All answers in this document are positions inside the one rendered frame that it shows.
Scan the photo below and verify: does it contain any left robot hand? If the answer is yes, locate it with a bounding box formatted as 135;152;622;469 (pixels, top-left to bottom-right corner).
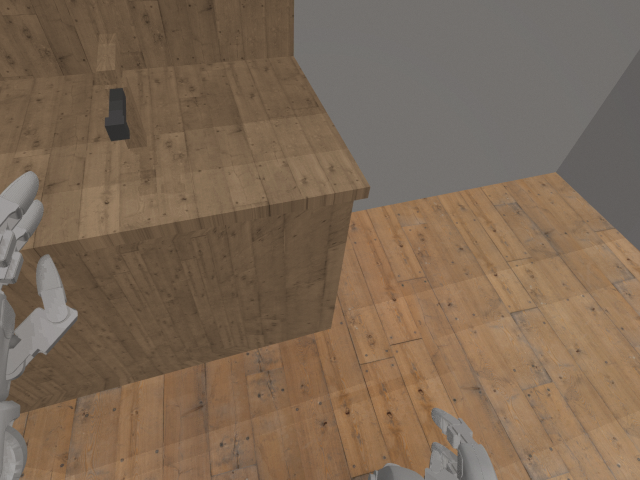
0;171;78;402

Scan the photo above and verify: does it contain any right robot hand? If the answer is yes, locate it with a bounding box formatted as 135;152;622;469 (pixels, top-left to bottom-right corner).
425;408;498;480

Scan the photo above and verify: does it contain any counter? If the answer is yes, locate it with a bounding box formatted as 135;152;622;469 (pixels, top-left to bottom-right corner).
0;0;370;414

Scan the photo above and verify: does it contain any robot left forearm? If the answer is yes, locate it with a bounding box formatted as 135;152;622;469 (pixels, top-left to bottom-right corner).
0;400;27;480

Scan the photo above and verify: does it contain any tap lever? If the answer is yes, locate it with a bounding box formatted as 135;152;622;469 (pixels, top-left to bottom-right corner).
105;88;130;141

